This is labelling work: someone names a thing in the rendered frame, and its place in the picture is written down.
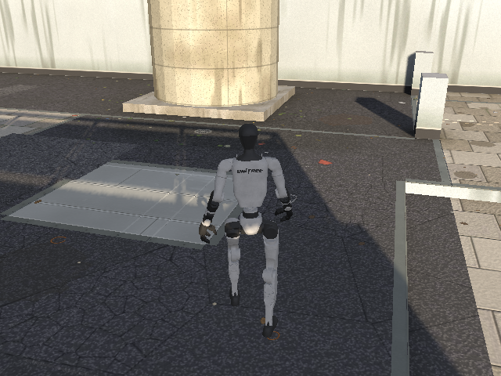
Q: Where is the humanoid robot torso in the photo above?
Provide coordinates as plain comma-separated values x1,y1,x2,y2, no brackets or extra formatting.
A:
231,154,268,235

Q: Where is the robot right shin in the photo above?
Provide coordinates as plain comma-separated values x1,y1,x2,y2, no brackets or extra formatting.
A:
264,269,278,326

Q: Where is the robot left forearm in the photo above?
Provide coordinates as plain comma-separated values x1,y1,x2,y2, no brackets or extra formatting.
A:
201,191,219,226

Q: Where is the right robot hand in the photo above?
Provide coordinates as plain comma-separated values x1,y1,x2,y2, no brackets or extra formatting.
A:
275,207,293,222

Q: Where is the left robot upper arm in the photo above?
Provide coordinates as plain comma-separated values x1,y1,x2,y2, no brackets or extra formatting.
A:
212,158,233,203

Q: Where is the right robot upper arm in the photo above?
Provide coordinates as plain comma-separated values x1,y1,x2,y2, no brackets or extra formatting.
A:
265,157,288,198

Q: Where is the left robot hand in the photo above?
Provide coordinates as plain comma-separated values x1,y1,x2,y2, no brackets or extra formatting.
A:
199,223,217,243

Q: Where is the robot right forearm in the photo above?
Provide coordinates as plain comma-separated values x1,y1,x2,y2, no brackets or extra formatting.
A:
280,186,292,211

